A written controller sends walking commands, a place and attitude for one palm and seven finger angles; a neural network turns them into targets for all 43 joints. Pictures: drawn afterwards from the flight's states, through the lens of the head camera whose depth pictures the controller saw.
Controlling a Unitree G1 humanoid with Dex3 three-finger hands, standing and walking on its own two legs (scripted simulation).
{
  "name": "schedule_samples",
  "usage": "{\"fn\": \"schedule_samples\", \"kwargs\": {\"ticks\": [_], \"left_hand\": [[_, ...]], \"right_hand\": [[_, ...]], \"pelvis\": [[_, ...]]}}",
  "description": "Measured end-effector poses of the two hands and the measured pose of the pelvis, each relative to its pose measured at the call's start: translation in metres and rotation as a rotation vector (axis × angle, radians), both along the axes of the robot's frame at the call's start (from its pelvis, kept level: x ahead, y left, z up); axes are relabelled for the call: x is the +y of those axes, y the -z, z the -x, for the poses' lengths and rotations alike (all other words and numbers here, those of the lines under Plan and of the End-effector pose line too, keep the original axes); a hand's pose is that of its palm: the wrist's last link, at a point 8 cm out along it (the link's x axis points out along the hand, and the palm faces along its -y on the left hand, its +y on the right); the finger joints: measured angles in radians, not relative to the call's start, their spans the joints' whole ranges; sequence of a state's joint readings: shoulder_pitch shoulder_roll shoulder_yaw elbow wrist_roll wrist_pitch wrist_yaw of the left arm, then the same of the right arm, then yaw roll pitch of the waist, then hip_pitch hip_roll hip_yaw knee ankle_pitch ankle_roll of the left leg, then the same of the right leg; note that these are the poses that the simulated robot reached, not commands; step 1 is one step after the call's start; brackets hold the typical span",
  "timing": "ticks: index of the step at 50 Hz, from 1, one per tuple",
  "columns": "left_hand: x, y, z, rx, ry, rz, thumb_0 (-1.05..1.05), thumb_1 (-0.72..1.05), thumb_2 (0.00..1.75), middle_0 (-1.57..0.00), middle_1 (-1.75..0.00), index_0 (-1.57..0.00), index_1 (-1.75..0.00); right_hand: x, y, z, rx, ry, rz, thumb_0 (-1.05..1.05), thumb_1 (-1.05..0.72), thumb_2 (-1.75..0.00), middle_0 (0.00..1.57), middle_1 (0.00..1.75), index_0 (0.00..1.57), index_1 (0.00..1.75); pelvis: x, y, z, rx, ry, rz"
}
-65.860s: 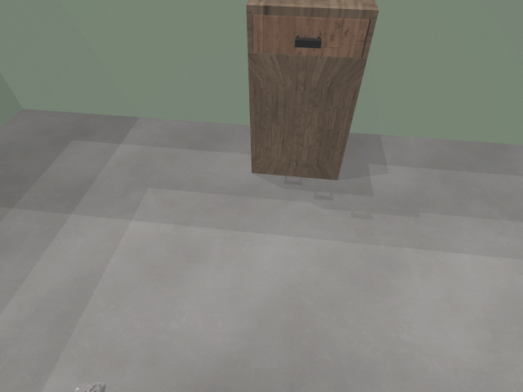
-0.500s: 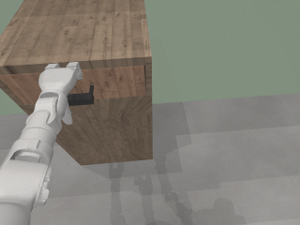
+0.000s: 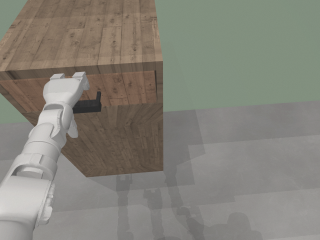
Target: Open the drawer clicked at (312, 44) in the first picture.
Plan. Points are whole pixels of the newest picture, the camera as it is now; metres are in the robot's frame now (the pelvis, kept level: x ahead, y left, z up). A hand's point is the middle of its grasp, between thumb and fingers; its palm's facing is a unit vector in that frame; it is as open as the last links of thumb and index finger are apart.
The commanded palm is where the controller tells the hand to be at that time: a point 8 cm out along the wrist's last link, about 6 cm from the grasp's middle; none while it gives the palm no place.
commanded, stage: lower the fingers behind the handle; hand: left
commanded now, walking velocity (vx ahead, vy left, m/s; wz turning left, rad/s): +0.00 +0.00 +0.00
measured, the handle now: (84, 100) +0.51 +0.23 +0.01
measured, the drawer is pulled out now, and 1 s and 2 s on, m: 0.00 0.00 0.00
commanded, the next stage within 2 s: lift the hand off the handle in 1.38 s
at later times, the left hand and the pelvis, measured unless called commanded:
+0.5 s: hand (78, 111) +0.46 +0.24 +0.02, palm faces -0.06 -0.01 -1.00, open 13.8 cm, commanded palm +0.44 +0.24 +0.08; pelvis +0.00 +0.00 -0.01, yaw -1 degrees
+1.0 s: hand (79, 112) +0.46 +0.24 +0.02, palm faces -0.03 +0.03 -1.00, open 13.8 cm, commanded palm +0.44 +0.24 +0.05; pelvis -0.02 +0.00 -0.02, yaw -1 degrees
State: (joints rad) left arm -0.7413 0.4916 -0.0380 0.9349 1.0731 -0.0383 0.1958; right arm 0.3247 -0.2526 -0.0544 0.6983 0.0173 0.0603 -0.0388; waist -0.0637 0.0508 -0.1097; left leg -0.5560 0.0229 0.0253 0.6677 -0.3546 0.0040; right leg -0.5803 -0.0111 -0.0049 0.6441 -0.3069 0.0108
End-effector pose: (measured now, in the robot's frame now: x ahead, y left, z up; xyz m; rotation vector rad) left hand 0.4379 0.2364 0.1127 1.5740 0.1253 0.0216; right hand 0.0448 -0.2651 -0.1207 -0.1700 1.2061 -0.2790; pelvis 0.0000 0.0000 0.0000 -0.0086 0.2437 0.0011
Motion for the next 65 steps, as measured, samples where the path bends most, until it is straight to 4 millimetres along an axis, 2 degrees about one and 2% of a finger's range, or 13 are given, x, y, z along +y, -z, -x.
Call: {"fn": "schedule_samples", "kwargs": {"ticks": [11,25,32,49,65], "left_hand": [[0.0,0.017,0.002,-0.035,-0.002,-0.006,0.0,-0.49,0.3,-0.32,-1.2,-0.32,-1.2],[-0.003,0.034,-0.006,-0.003,-0.004,0.008,0.0,-0.49,0.3,-0.32,-1.21,-0.31,-1.2],[-0.003,0.036,-0.005,-0.034,0.002,-0.001,0.0,-0.49,0.3,-0.32,-1.23,-0.32,-1.2],[-0.005,0.04,-0.004,-0.038,-0.006,-0.028,0.0,-0.49,0.3,-0.27,-1.27,-0.31,-1.2],[-0.006,0.041,-0.006,-0.037,-0.015,-0.04,0.0,-0.49,0.3,-0.26,-1.3,-0.32,-1.2]], "right_hand": [[-0.003,0.003,0.008,0.025,0.0,0.011,0.01,-0.91,-0.9,0.2,0.3,0.2,0.3],[-0.001,0.007,0.032,0.076,0.03,0.015,0.01,-0.91,-0.9,0.2,0.3,0.2,0.3],[-0.001,0.011,0.039,0.1,0.03,0.012,0.01,-0.91,-0.9,0.2,0.3,0.2,0.3],[-0.002,0.014,0.038,0.071,0.019,0.021,0.01,-0.91,-0.9,0.2,0.3,0.2,0.3],[0.001,0.02,0.056,0.092,0.025,0.022,0.01,-0.91,-0.9,0.2,0.3,0.2,0.3]], "pelvis": [[0.001,0.005,0.004,0.025,-0.003,0.003],[0.002,0.009,0.005,0.054,0.008,0.005],[0.002,0.013,0.006,0.066,0.008,0.006],[0.003,0.019,0.016,0.084,0.011,0.004],[0.003,0.025,0.026,0.097,0.008,0.005]]}}
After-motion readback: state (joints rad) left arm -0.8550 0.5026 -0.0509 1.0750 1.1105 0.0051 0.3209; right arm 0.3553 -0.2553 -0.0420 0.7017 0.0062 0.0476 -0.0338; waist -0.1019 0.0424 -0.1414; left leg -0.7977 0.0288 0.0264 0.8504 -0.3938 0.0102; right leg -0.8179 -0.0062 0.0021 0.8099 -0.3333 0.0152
